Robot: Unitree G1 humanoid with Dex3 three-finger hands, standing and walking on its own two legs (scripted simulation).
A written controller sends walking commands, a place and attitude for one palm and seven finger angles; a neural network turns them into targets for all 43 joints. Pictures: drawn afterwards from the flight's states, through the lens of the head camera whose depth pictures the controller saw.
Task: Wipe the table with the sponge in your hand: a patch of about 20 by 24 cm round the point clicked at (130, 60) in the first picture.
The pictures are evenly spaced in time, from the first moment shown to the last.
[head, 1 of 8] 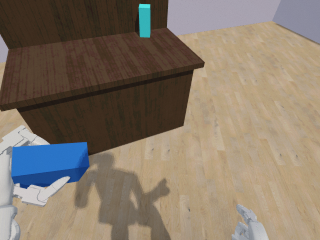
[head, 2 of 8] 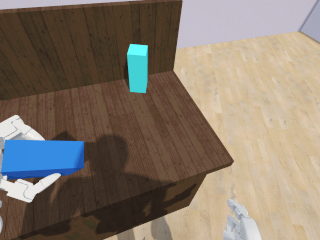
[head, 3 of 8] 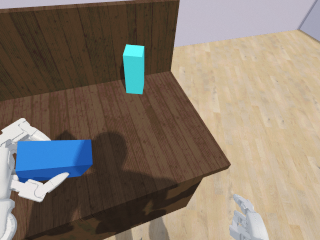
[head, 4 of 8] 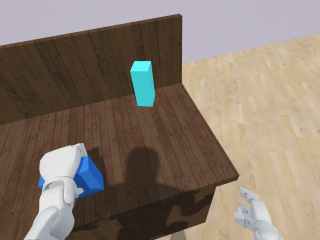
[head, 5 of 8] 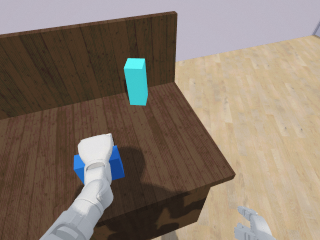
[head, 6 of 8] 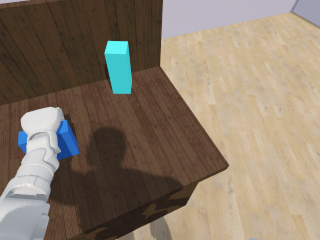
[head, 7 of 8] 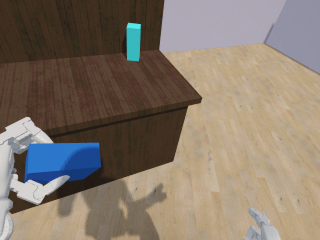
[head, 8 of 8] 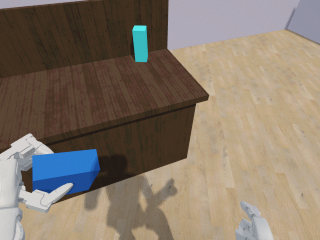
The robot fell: no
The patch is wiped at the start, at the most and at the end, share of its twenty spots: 0.00 1.00 1.00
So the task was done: yes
